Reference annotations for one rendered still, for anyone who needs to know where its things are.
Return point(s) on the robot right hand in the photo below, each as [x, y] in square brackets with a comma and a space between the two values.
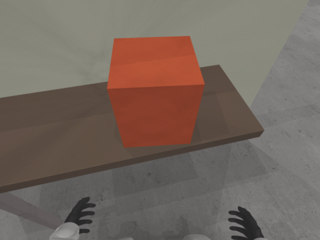
[251, 230]

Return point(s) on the robot left forearm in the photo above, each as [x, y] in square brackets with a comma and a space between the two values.
[66, 231]

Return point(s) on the table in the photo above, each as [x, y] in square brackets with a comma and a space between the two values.
[58, 134]

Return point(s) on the carton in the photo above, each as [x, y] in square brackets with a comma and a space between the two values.
[155, 87]

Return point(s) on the robot left hand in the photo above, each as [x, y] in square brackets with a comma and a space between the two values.
[77, 213]

